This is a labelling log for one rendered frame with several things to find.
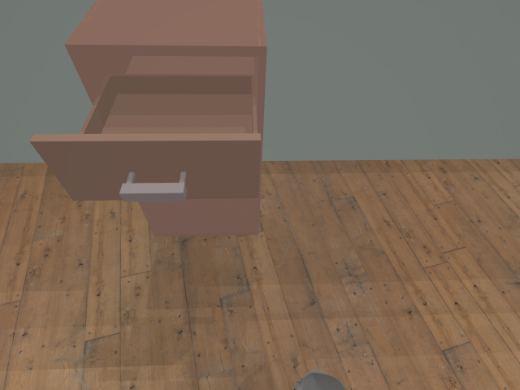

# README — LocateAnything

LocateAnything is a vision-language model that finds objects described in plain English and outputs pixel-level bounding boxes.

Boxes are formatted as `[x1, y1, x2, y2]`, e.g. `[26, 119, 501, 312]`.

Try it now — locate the drawer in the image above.
[30, 74, 261, 201]

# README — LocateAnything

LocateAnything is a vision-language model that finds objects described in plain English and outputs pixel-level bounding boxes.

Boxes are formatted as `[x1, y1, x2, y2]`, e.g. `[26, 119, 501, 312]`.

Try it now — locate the handle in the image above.
[119, 171, 187, 202]

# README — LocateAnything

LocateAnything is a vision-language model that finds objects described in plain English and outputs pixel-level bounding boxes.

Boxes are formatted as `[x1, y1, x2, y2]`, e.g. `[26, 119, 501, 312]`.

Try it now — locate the cabinet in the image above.
[64, 0, 267, 236]

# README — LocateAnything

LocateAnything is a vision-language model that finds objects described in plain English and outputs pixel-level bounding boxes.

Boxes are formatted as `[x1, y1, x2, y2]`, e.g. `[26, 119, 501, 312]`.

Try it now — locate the robot right thigh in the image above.
[295, 373, 346, 390]

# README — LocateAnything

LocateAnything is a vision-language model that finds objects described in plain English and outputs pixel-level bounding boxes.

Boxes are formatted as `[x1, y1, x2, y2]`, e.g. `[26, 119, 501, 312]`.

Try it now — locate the robot right shin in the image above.
[305, 370, 323, 377]

